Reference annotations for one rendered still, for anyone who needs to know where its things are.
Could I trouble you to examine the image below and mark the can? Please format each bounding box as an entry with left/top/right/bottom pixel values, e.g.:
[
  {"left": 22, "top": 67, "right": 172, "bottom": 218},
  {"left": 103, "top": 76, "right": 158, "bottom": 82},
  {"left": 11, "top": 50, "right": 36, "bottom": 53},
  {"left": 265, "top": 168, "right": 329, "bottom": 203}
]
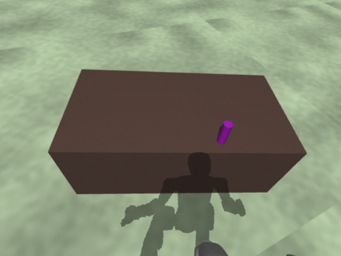
[{"left": 217, "top": 121, "right": 233, "bottom": 145}]

